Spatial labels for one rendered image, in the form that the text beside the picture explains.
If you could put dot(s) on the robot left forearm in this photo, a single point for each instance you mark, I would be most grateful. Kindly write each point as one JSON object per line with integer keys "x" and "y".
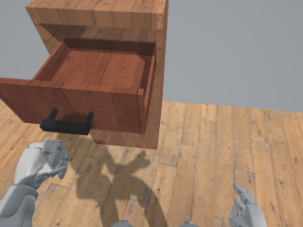
{"x": 18, "y": 206}

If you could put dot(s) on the robot right hand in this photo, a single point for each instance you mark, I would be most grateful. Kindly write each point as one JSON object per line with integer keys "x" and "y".
{"x": 251, "y": 213}

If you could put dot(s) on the robot left hand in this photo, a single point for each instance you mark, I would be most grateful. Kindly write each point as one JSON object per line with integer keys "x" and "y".
{"x": 49, "y": 155}

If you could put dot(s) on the drawer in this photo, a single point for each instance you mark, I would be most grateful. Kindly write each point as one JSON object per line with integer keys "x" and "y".
{"x": 111, "y": 78}

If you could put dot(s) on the cabinet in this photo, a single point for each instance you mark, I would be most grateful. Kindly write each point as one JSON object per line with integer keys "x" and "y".
{"x": 121, "y": 20}

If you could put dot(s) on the handle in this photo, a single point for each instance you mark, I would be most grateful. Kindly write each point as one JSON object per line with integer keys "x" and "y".
{"x": 66, "y": 126}

